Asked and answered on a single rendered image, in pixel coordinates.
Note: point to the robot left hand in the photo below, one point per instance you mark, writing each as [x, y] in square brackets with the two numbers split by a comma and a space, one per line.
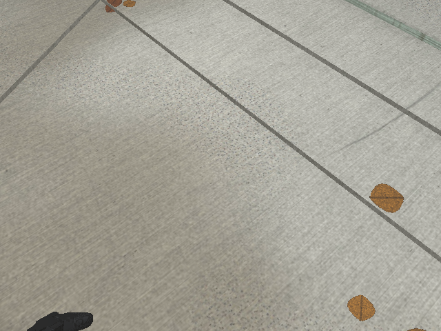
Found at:
[70, 321]

